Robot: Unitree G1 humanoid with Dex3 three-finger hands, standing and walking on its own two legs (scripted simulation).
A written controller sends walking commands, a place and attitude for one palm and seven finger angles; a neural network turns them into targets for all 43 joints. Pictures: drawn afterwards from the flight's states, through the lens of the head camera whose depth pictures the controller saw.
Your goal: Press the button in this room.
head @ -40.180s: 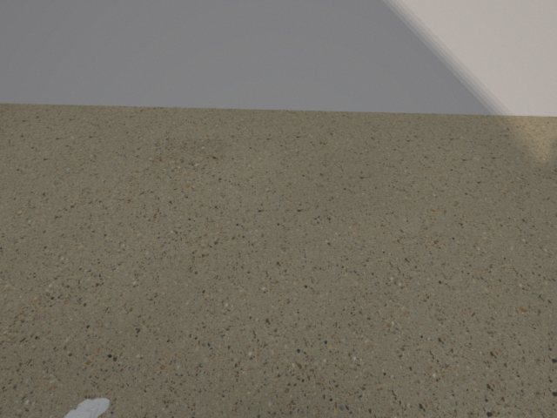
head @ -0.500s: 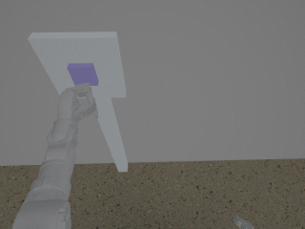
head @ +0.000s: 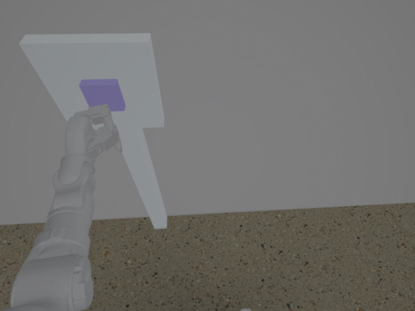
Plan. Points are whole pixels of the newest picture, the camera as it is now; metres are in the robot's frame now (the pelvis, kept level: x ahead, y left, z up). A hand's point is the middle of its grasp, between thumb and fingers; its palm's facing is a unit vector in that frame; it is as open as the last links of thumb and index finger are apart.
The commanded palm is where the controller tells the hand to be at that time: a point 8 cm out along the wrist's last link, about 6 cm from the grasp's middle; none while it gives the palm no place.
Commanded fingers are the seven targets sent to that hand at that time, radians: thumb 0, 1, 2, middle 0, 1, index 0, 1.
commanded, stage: aim a knuckle at the button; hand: left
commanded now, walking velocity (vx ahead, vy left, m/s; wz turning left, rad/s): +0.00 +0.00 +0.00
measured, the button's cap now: (104, 94) +0.51 +0.21 +0.12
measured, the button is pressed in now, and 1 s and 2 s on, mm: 0 12 5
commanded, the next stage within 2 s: press the button with the knuckle in 0.26 s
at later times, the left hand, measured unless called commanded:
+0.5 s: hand (120, 132) +0.43 +0.17 +0.09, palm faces +0.05 -1.00 -0.01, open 3.1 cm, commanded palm +0.41 +0.22 +0.10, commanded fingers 0.00 0.90 0.90 -1.30 -1.50 -1.30 -1.50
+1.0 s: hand (122, 120) +0.47 +0.17 +0.09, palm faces +0.06 -1.00 -0.03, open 2.8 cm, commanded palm +0.45 +0.22 +0.10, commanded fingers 0.00 0.90 0.90 -1.30 -1.50 -1.30 -1.50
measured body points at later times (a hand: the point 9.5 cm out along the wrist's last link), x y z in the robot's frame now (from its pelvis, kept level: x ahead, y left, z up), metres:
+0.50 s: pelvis +0.00 +0.00 +0.00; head +0.06 +0.01 +0.45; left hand +0.43 +0.22 +0.10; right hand +0.10 -0.25 -0.12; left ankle +0.00 +0.11 -0.71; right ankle +0.01 -0.11 -0.71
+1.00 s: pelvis -0.01 -0.01 -0.01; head +0.07 -0.01 +0.44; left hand +0.46 +0.22 +0.10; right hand +0.03 -0.27 -0.13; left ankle +0.00 +0.11 -0.71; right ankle +0.01 -0.11 -0.71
